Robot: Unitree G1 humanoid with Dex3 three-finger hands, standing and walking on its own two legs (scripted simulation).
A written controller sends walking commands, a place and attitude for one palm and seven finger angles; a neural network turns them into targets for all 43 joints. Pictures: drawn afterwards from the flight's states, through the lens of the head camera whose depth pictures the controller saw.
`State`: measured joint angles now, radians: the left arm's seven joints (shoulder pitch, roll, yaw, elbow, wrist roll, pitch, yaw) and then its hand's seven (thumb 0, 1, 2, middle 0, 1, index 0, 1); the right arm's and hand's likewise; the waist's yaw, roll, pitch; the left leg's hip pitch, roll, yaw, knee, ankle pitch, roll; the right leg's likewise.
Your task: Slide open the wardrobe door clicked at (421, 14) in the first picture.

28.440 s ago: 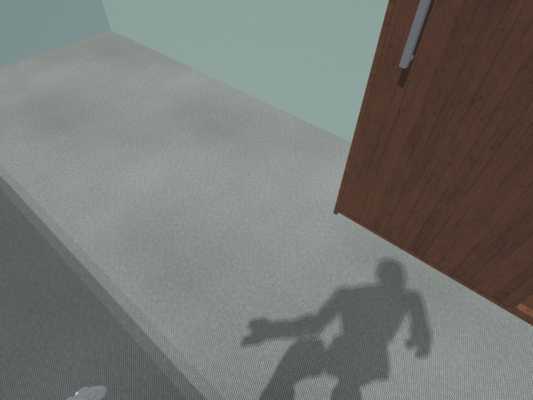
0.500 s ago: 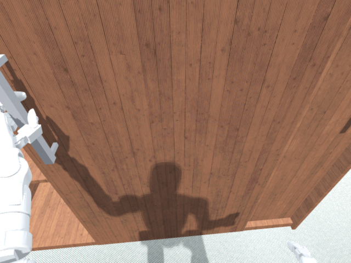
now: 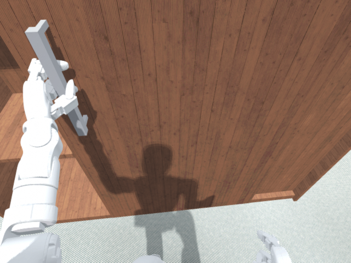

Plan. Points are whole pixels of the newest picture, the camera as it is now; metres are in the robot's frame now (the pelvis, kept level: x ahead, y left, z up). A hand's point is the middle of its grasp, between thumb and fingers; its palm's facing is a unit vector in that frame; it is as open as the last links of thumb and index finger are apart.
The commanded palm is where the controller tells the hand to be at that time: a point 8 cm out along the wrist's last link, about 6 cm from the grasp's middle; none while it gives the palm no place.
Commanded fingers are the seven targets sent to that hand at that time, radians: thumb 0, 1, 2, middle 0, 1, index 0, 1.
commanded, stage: stop walking and hold the door there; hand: left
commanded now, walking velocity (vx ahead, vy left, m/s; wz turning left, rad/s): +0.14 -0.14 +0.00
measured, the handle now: (66, 86) +0.42 +0.29 +0.18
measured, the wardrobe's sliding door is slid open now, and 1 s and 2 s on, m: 0.46 0.46 0.46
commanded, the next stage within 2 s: loosen the grip on the handle in 0.84 s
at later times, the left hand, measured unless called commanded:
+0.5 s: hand (70, 97) +0.38 +0.26 +0.19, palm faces +0.36 -0.92 -0.18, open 6.0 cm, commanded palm +0.35 +0.30 +0.16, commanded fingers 0.00 0.90 0.90 -0.45 -1.40 -0.45 -1.40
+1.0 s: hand (68, 93) +0.39 +0.27 +0.19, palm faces +0.31 -0.92 -0.23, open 6.4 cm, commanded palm +0.34 +0.31 +0.18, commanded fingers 0.00 0.42 0.67 -0.45 -1.40 -0.45 -1.40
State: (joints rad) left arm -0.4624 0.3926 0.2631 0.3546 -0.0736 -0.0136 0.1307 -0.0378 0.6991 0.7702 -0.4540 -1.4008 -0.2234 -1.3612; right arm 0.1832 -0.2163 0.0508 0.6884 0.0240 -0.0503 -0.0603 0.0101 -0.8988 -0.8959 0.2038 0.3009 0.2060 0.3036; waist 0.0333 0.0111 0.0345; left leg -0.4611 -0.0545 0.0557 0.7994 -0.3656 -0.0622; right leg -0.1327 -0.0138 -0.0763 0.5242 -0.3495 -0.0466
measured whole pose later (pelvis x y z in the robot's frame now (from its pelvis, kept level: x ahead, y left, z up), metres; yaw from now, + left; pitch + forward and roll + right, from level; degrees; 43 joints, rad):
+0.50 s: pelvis -0.01 +0.02 +0.00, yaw +0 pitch -3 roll -1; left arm -0.49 0.40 0.25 0.49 -0.05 -0.03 0.11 -0.04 0.69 0.80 -0.45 -1.40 -0.30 -1.39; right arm 0.25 -0.27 0.02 0.74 0.03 -0.02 -0.10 0.01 -0.90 -0.90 0.20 0.30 0.20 0.30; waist -0.04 0.04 -0.01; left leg -0.33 0.04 0.06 0.56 -0.16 0.00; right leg -0.22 -0.02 -0.09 0.56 -0.29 0.00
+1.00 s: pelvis +0.00 +0.02 +0.00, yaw -1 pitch -1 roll -1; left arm -0.56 0.40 0.28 0.55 0.01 -0.08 0.00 -0.07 0.57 0.80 -0.46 -1.40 -0.33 -1.39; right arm 0.20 -0.22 -0.01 0.70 0.01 -0.07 -0.08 0.01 -0.90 -0.90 0.20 0.30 0.20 0.30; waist 0.03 0.02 0.00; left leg -0.32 0.05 0.08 0.52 -0.17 0.01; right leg -0.22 -0.01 -0.07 0.50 -0.26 0.00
